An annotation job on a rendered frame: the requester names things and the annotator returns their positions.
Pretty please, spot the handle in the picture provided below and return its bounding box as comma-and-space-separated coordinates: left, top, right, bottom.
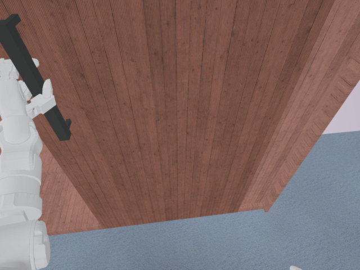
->
0, 14, 71, 141

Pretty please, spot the robot left upper arm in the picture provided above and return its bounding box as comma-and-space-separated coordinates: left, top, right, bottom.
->
0, 219, 51, 270

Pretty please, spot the left robot forearm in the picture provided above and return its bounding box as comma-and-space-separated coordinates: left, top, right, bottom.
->
0, 115, 43, 226

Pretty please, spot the robot left hand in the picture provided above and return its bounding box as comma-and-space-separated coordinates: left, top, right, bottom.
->
0, 58, 56, 120

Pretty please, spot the wardrobe door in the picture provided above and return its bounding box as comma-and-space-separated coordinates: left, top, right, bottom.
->
241, 0, 360, 205
0, 0, 335, 229

